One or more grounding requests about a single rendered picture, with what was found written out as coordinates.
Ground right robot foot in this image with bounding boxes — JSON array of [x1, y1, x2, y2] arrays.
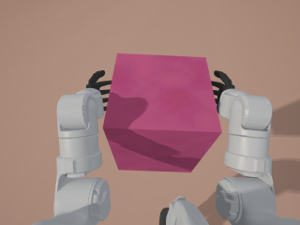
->
[[159, 207, 170, 225]]

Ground left robot hand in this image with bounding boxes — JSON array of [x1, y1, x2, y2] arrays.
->
[[86, 70, 112, 112]]

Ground carton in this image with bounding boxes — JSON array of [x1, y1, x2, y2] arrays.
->
[[103, 53, 222, 173]]

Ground right robot hand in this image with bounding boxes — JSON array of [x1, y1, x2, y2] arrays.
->
[[211, 70, 235, 113]]

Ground left robot upper arm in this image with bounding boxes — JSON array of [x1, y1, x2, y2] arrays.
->
[[32, 177, 112, 225]]

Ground robot right forearm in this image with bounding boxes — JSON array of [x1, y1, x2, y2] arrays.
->
[[218, 88, 277, 211]]

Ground robot right shin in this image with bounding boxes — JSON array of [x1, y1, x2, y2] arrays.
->
[[166, 196, 186, 225]]

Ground right robot upper arm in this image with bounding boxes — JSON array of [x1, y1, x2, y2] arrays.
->
[[215, 176, 300, 225]]

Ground robot left forearm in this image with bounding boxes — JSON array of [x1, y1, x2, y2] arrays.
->
[[53, 88, 105, 213]]

